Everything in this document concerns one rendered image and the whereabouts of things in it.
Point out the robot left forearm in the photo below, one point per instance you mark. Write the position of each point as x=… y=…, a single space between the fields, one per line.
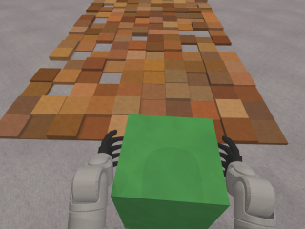
x=89 y=193

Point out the carton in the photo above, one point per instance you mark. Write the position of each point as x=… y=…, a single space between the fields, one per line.
x=169 y=174

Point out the robot right hand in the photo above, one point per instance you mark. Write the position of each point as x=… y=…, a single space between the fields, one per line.
x=232 y=155

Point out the robot right forearm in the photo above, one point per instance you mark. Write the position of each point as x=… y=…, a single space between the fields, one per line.
x=254 y=197

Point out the robot left hand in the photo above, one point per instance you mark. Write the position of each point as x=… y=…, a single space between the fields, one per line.
x=106 y=145

